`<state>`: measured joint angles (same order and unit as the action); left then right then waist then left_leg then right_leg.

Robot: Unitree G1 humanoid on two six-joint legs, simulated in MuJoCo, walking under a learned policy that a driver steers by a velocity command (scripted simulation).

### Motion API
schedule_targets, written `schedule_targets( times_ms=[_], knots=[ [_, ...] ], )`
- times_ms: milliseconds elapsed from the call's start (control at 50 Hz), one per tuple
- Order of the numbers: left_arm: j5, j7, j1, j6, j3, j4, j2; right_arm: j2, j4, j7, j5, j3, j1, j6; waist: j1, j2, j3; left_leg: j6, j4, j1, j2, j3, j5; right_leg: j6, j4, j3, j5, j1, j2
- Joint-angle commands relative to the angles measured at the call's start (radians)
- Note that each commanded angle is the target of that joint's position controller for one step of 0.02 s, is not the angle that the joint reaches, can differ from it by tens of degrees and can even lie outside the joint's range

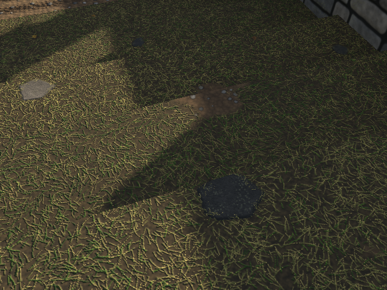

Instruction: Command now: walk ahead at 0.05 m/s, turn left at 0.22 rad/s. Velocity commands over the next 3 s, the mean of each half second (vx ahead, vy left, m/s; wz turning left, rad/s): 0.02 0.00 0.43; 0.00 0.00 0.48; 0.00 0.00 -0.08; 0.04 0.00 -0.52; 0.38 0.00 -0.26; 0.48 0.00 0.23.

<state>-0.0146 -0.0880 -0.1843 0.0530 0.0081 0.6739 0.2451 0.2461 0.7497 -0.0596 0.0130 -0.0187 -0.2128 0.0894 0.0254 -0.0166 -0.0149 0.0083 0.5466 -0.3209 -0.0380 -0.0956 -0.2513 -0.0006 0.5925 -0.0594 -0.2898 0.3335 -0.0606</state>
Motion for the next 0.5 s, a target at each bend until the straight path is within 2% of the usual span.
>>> schedule_targets(
  times_ms=[20, 60, 80, 120, 140, 160, 180, 200, 220, 240, 260, 280, 300, 320, 360, 400, 440, 480, 500],
  knots=[
    [-0.004, 0.06, 0.009, 0.001, 0.1, -0.121, 0.253, 0.151, -0.126, 0.032, 0.005, -0.045, 0.07, 0.022, -0.046, -0.053, 0.082, -0.069, 0.007, -0.087, 0.024, 0.027, 0.046, -0.184, -0.189, 0.154, 0.086, -0.133, -0.144],
    [0.001, 0.088, -0.054, 0.014, 0.098, -0.115, 0.215, 0.115, -0.123, 0.045, 0.012, -0.037, 0.032, 0.03, -0.054, -0.093, 0.064, -0.084, 0.059, -0.118, 0.03, 0.007, 0.017, -0.275, -0.245, 0.225, 0.15, -0.189, -0.247],
    [0.003, 0.099, -0.067, 0.018, 0.097, -0.114, 0.199, 0.105, -0.121, 0.047, 0.017, -0.036, 0.013, 0.031, -0.049, -0.102, 0.055, -0.093, 0.076, -0.11, 0.032, 0.004, -0.001, -0.289, -0.259, 0.234, 0.173, -0.197, -0.279],
    [-0.005, 0.116, -0.037, 0.019, 0.1, -0.121, 0.196, 0.093, -0.125, 0.039, 0.019, -0.036, -0.01, 0.031, -0.029, -0.105, 0.035, -0.118, 0.041, -0.038, 0.036, -0.005, 0.017, -0.249, -0.263, 0.184, 0.16, -0.159, -0.283],
    [-0.012, 0.121, -0.012, 0.015, 0.101, -0.128, 0.197, 0.093, -0.131, 0.031, 0.016, -0.039, -0.009, 0.032, -0.023, -0.094, 0.031, -0.137, -0.009, 0.007, 0.045, -0.008, 0.097, -0.204, -0.249, 0.133, 0.116, -0.14, -0.257],
    [-0.019, 0.123, -0.005, 0.007, 0.101, -0.14, 0.19, 0.111, -0.142, 0.025, 0.014, -0.048, 0.002, 0.037, -0.035, -0.063, 0.046, -0.168, -0.047, 0.061, 0.036, 0.019, 0.255, -0.149, -0.21, 0.069, 0.056, -0.124, -0.214],
    [-0.028, 0.124, -0.013, -0.001, 0.1, -0.161, 0.174, 0.158, -0.154, 0.03, 0.013, -0.065, 0.006, 0.042, -0.047, 0.005, 0.092, -0.233, -0.074, 0.144, -0.029, 0.117, 0.488, -0.076, -0.115, -0.025, 0.0, -0.087, -0.142],
    [-0.034, 0.125, -0.001, -0.008, 0.086, -0.186, 0.131, 0.231, -0.151, 0.033, -0.003, -0.089, -0.059, 0.047, -0.018, 0.116, 0.164, -0.364, -0.149, 0.302, -0.158, 0.33, 0.654, 0.02, 0.058, -0.103, -0.099, 0.013, -0.016],
    [-0.039, 0.127, 0.092, -0.012, 0.086, -0.221, 0.15, 0.273, -0.139, 0.026, 0.008, -0.111, -0.173, 0.055, 0.082, 0.189, 0.149, -0.459, -0.209, 0.44, -0.28, 0.513, 0.72, 0.073, 0.298, -0.014, -0.4, 0.231, 0.067],
    [-0.039, 0.125, 0.108, -0.014, 0.079, -0.209, 0.136, 0.248, -0.11, 0.025, 0.026, -0.111, -0.236, 0.068, 0.098, 0.143, 0.146, -0.436, -0.215, 0.469, -0.314, 0.512, 0.732, 0.081, 0.483, 0.103, -0.483, 0.322, 0.044],
    [-0.043, 0.13, 0.083, -0.01, 0.082, -0.193, 0.145, 0.222, -0.099, 0.021, 0.035, -0.108, -0.222, 0.072, 0.065, 0.093, 0.121, -0.394, -0.197, 0.439, -0.305, 0.476, 0.729, 0.088, 0.582, 0.162, -0.453, 0.347, 0.014],
    [-0.052, 0.135, 0.051, -0.004, 0.09, -0.175, 0.175, 0.182, -0.114, 0.018, 0.025, -0.094, -0.168, 0.066, 0.033, 0.08, 0.114, -0.374, -0.196, 0.375, -0.293, 0.447, 0.718, 0.088, 0.616, 0.174, -0.418, 0.339, 0.004],
    [-0.062, 0.14, 0.016, 0.0, 0.088, -0.152, 0.18, 0.153, -0.132, 0.021, 0.017, -0.083, -0.112, 0.052, -0.005, 0.082, 0.113, -0.358, -0.201, 0.305, -0.269, 0.416, 0.702, 0.087, 0.628, 0.166, -0.372, 0.303, 0.002],
    [-0.072, 0.141, -0.009, 0.001, 0.081, -0.138, 0.173, 0.149, -0.154, 0.025, 0.019, -0.076, -0.064, 0.035, -0.034, 0.072, 0.108, -0.34, -0.221, 0.217, -0.237, 0.391, 0.664, 0.091, 0.618, 0.156, -0.318, 0.241, 0.004],
    [-0.067, 0.131, -0.052, -0.008, 0.065, -0.113, 0.147, 0.163, -0.182, 0.033, 0.028, -0.073, -0.014, 0.02, -0.064, 0.077, 0.102, -0.313, -0.242, 0.118, -0.17, 0.341, 0.587, 0.104, 0.53, 0.118, -0.205, 0.144, 0.026],
    [-0.054, 0.113, -0.073, -0.025, 0.047, -0.096, 0.121, 0.183, -0.191, 0.029, 0.029, -0.079, -0.019, 0.026, -0.059, 0.091, 0.095, -0.304, -0.241, 0.098, -0.142, 0.343, 0.512, 0.117, 0.381, 0.089, -0.158, 0.088, 0.036],
    [-0.044, 0.105, -0.067, -0.034, 0.03, -0.092, 0.116, 0.202, -0.2, 0.016, 0.028, -0.09, -0.034, 0.027, -0.029, 0.116, 0.094, -0.312, -0.217, 0.095, -0.154, 0.39, 0.431, 0.108, 0.248, 0.071, -0.185, 0.039, 0.049],
    [-0.031, 0.104, -0.074, -0.034, 0.022, -0.084, 0.126, 0.211, -0.21, 0.003, 0.031, -0.096, -0.045, 0.019, 0.003, 0.135, 0.095, -0.33, -0.195, 0.106, -0.181, 0.468, 0.376, 0.083, 0.14, 0.064, -0.155, 0.019, 0.07],
    [-0.023, 0.105, -0.084, -0.029, 0.02, -0.081, 0.131, 0.213, -0.214, -0.002, 0.028, -0.096, -0.042, 0.013, 0.004, 0.133, 0.1, -0.334, -0.18, 0.108, -0.181, 0.495, 0.369, 0.07, 0.066, 0.058, -0.112, -0.003, 0.084]
  ],
)
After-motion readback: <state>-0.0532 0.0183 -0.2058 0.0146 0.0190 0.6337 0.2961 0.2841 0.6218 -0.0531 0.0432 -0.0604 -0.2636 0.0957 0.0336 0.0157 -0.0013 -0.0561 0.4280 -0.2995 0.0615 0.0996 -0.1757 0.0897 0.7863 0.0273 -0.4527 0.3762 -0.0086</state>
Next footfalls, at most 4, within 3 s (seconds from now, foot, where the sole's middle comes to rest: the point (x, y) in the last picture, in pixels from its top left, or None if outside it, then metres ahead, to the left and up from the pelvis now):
0.58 right None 0.07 -0.11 -0.77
1.06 left None -0.05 0.12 -0.77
1.30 right None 0.06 -0.08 -0.77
1.62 right None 0.07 -0.11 -0.77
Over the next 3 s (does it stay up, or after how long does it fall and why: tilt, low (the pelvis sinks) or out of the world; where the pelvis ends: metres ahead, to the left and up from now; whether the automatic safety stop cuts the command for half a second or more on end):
stays up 0.48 -0.03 -0.16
